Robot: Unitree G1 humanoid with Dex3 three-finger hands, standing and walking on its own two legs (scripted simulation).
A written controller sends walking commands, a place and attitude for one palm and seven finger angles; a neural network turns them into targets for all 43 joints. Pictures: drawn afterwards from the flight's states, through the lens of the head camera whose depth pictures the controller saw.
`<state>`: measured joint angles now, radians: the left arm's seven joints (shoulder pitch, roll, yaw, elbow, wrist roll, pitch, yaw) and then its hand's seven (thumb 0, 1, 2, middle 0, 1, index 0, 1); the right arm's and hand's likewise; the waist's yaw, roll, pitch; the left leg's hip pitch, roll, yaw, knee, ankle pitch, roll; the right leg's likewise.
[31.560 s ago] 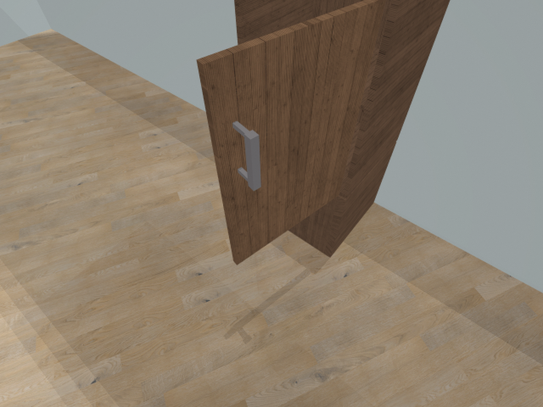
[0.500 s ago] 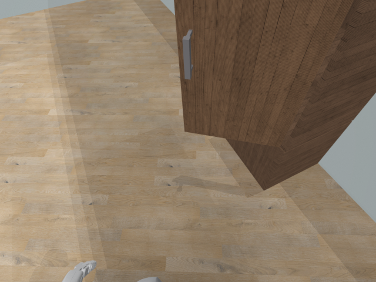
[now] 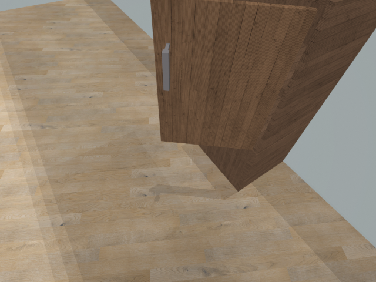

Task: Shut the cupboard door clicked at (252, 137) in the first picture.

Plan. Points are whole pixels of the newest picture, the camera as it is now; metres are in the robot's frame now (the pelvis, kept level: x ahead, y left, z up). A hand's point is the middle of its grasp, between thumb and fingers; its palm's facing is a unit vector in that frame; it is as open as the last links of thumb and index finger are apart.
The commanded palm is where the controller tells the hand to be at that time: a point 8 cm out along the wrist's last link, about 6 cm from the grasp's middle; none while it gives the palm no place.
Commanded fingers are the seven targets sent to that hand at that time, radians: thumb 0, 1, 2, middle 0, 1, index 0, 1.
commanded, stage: take the last steps up to it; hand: left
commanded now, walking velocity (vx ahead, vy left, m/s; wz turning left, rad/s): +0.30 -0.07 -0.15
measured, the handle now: (167, 67) +0.68 +0.10 +0.06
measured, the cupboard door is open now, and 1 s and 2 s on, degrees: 51 51 51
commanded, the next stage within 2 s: come to a stop and stand still in 0.60 s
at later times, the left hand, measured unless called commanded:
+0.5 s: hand out of the picture +0.08 +0.17 -0.20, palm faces +0.00 -0.99 -0.13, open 7.4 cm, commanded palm none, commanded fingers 0.00 0.90 0.90 -0.20 -0.30 -0.20 -0.30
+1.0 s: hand (144, 206) +0.33 +0.14 -0.18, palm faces -0.05 -0.98 -0.19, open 7.3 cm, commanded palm none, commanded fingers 0.00 0.90 0.90 -0.20 -0.30 -0.20 -0.30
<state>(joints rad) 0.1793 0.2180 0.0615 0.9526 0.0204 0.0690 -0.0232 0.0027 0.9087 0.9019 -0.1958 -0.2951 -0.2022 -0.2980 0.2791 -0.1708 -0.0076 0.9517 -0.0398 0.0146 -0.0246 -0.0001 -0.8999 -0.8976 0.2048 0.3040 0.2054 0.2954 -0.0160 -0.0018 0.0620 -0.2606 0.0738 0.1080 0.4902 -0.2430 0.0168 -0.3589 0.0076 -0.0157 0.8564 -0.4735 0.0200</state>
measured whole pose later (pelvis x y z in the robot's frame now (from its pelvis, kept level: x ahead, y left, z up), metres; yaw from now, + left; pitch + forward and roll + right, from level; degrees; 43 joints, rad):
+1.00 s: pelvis +0.24 -0.03 -0.01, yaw -3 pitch +1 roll +0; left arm 0.13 0.15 0.03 1.03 0.02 0.00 0.03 -0.01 0.92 0.90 -0.20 -0.30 -0.20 -0.30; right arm 0.26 -0.16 -0.04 1.07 0.00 0.04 -0.02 0.00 -0.91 -0.90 0.20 0.30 0.20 0.29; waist -0.03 0.00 0.07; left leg -0.23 0.05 0.08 0.62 -0.39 -0.03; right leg -0.28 -0.02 -0.06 0.53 -0.26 -0.01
